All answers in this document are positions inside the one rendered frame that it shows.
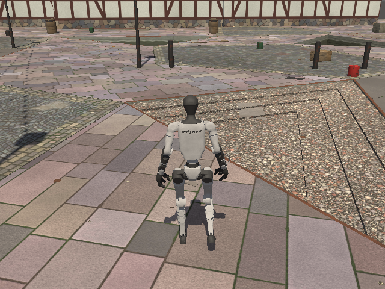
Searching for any robot right hand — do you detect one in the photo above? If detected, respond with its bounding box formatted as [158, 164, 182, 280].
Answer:
[214, 168, 228, 181]

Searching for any robot right forearm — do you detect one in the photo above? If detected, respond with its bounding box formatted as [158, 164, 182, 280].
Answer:
[215, 145, 227, 170]

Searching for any robot left forearm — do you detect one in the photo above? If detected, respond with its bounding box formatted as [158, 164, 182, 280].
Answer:
[158, 147, 169, 175]

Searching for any robot left shin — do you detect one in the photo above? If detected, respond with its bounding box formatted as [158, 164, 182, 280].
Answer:
[176, 198, 186, 236]

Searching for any humanoid robot torso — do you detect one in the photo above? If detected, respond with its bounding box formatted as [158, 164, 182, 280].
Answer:
[177, 118, 206, 181]

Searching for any robot left hand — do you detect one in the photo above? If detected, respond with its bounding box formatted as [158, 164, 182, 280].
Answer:
[156, 173, 170, 188]

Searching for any robot left upper arm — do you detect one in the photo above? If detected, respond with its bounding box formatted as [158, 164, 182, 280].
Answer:
[163, 122, 179, 156]

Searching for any robot right upper arm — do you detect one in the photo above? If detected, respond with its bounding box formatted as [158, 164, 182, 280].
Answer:
[204, 121, 221, 154]

